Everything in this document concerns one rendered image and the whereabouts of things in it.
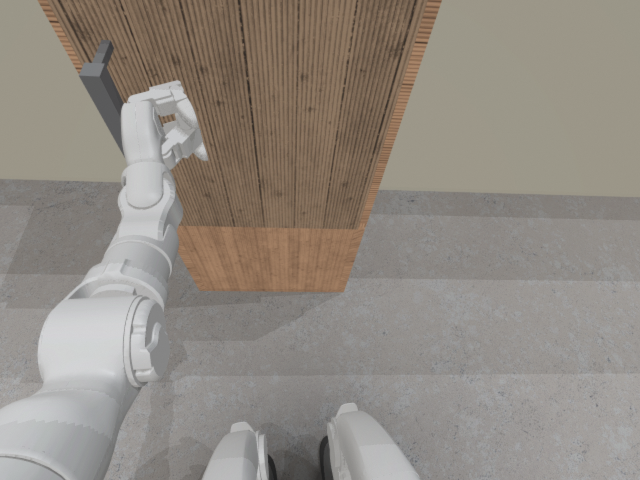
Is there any right robot thigh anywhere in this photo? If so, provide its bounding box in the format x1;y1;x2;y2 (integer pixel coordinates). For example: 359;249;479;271
327;411;420;480

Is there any robot left forearm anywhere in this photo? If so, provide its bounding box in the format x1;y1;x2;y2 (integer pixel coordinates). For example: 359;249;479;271
37;161;183;380

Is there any left robot thigh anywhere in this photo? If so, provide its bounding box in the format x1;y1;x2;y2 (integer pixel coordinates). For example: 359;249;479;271
202;430;269;480

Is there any cupboard door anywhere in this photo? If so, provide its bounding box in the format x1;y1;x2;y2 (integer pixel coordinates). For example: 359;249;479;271
47;0;428;230

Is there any robot thigh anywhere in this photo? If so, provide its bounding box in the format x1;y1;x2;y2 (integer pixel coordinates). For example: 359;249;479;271
202;430;269;480
327;411;420;480

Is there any left robot upper arm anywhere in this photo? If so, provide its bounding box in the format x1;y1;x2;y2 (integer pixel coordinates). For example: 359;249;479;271
0;295;170;480

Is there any handle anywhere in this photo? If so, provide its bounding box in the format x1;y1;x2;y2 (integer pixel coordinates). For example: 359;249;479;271
79;40;125;157

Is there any left robot hand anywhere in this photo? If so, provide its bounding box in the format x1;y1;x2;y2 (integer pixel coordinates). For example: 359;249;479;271
121;80;208;171

